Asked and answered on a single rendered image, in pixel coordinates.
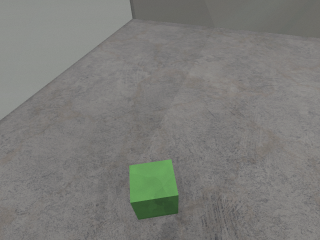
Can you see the carton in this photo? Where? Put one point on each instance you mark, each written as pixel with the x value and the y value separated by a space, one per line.
pixel 153 189

